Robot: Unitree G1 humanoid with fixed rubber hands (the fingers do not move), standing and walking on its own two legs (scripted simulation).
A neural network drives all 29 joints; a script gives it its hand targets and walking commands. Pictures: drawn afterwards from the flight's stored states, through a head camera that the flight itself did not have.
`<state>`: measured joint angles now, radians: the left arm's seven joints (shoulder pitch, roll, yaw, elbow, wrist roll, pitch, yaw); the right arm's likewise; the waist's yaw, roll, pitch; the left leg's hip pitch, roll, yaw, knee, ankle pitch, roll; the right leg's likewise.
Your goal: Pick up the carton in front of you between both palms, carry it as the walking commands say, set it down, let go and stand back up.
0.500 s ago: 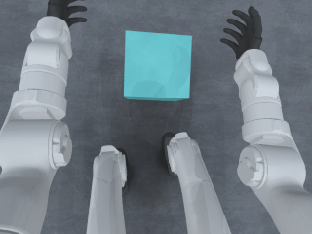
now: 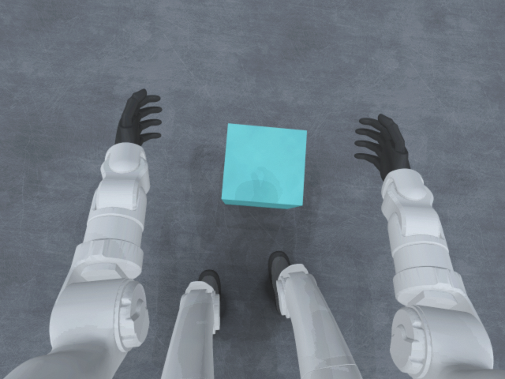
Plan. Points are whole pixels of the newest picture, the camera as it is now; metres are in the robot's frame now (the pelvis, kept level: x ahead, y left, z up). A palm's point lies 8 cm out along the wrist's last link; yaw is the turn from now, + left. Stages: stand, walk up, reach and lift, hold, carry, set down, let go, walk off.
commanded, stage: let go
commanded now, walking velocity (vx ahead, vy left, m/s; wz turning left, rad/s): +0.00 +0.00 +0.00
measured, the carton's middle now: (261, 171) +0.47 -0.09 -0.55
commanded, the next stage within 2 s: stand in 1.14 s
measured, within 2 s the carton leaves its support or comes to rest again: neither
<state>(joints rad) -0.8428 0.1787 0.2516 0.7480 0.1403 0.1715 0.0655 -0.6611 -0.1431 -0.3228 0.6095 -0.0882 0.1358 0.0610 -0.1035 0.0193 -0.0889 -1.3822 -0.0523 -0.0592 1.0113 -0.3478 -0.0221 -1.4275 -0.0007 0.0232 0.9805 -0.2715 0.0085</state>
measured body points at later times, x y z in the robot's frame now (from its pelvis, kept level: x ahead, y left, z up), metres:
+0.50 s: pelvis +0.07 -0.01 +0.09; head +0.18 +0.00 +0.52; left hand +0.33 +0.20 -0.01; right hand +0.25 -0.25 +0.01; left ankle +0.04 +0.12 -0.64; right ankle +0.07 -0.12 -0.64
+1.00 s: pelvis +0.07 +0.01 +0.10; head +0.08 +0.01 +0.55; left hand +0.25 +0.24 +0.02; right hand +0.24 -0.23 +0.03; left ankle +0.04 +0.12 -0.64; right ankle +0.07 -0.12 -0.64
